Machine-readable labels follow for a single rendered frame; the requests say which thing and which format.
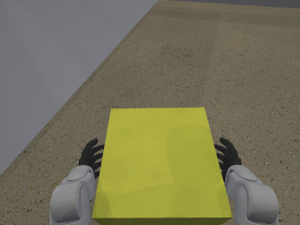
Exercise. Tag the carton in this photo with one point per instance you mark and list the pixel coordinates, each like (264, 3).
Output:
(160, 167)

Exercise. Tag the robot right hand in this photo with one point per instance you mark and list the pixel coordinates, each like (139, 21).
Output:
(231, 156)

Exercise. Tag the robot left hand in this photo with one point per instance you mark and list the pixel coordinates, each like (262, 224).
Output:
(88, 158)

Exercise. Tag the left robot forearm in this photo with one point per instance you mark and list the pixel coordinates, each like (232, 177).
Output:
(70, 201)

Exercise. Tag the right robot forearm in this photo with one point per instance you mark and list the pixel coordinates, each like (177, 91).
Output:
(254, 202)

